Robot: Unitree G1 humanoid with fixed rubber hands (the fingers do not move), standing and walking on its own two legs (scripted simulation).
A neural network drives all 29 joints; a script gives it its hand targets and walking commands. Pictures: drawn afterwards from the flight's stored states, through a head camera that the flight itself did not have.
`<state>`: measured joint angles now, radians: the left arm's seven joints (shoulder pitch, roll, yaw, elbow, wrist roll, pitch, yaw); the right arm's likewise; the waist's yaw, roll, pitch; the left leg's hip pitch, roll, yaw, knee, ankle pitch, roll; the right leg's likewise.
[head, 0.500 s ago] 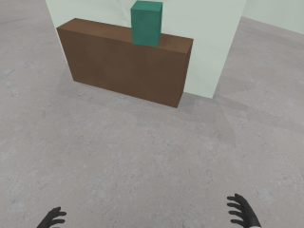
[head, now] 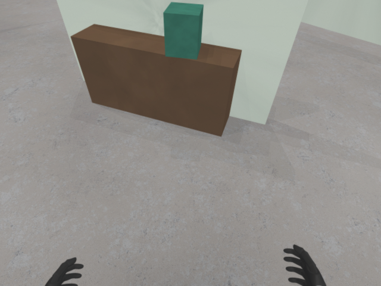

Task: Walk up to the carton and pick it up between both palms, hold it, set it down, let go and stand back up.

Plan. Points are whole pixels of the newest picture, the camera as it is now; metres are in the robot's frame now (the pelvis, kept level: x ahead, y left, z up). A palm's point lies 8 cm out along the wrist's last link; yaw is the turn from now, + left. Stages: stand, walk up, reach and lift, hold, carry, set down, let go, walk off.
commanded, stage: stand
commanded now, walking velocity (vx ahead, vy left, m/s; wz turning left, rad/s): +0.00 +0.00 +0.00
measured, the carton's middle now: (184, 30) +1.51 +0.02 -0.06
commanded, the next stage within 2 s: none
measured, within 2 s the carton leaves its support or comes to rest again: neither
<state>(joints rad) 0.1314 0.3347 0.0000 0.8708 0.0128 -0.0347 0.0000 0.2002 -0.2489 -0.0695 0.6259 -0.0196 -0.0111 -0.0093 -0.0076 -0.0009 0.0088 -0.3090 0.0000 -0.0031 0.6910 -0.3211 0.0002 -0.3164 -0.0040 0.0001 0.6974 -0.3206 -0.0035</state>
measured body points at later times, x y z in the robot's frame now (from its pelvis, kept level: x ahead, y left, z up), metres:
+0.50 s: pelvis +0.00 +0.00 +0.00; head -0.02 +0.00 +0.45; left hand +0.14 +0.29 -0.10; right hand +0.16 -0.27 -0.08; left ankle +0.03 +0.12 -0.72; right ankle +0.04 -0.12 -0.72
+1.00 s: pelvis +0.00 +0.00 +0.00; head -0.02 +0.00 +0.45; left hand +0.14 +0.29 -0.10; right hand +0.16 -0.27 -0.08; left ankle +0.03 +0.12 -0.72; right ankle +0.04 -0.12 -0.72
